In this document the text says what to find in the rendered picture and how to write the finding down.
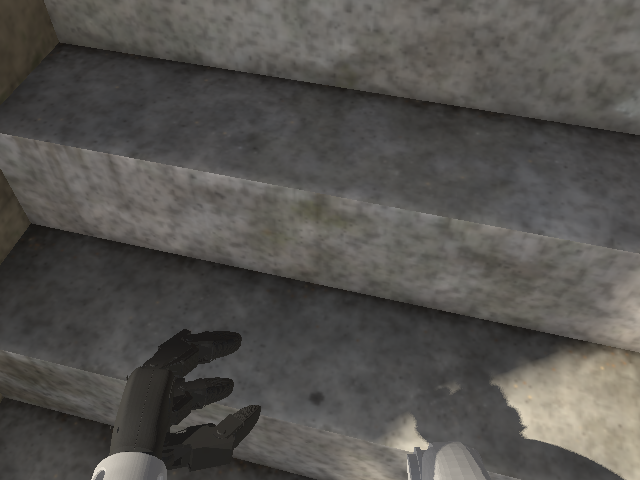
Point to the robot right thigh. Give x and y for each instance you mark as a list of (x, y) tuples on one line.
[(445, 461)]

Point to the robot left hand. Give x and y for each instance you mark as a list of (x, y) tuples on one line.
[(156, 397)]

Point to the robot left forearm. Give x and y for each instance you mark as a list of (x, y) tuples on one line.
[(130, 466)]

